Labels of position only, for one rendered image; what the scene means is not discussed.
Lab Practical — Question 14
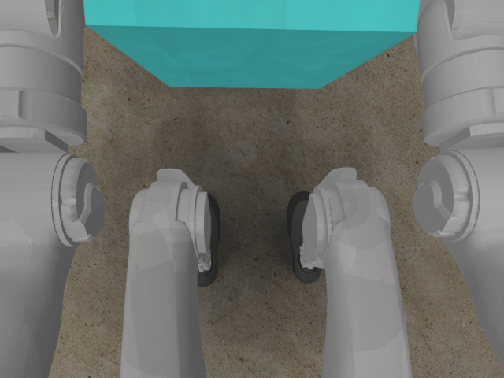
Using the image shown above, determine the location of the right robot upper arm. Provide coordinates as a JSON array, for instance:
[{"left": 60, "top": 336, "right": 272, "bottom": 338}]
[{"left": 412, "top": 147, "right": 504, "bottom": 372}]

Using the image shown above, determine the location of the robot left forearm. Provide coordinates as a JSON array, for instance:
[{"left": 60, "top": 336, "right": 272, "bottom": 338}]
[{"left": 0, "top": 0, "right": 87, "bottom": 153}]

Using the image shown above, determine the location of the carton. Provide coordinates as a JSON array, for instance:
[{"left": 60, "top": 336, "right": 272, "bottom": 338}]
[{"left": 83, "top": 0, "right": 420, "bottom": 89}]

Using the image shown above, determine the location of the left robot upper arm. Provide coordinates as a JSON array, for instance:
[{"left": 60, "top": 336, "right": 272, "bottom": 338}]
[{"left": 0, "top": 153, "right": 105, "bottom": 378}]

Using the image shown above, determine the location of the robot right shin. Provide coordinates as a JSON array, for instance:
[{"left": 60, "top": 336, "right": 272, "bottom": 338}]
[{"left": 299, "top": 168, "right": 391, "bottom": 269}]

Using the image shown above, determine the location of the robot shin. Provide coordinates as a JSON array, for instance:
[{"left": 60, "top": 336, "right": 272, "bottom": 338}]
[
  {"left": 129, "top": 169, "right": 211, "bottom": 270},
  {"left": 299, "top": 168, "right": 391, "bottom": 269}
]

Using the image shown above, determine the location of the robot right forearm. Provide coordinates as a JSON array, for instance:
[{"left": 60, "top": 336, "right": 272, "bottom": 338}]
[{"left": 413, "top": 0, "right": 504, "bottom": 152}]

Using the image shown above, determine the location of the robot left shin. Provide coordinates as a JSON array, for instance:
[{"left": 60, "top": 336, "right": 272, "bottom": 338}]
[{"left": 129, "top": 169, "right": 211, "bottom": 270}]

